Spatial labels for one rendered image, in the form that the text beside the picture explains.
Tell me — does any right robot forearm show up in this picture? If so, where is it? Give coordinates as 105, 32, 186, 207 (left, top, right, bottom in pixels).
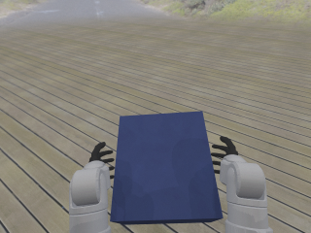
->
220, 154, 273, 233

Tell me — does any left robot hand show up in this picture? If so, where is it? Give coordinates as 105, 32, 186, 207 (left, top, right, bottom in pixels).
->
89, 142, 115, 179

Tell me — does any left robot forearm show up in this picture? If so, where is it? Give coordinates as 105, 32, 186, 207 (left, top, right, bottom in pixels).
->
69, 160, 112, 233

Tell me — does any right robot hand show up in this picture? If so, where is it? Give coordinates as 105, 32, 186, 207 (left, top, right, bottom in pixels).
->
211, 136, 238, 174

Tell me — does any carton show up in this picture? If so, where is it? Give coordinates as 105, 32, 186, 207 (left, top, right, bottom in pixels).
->
110, 111, 224, 225

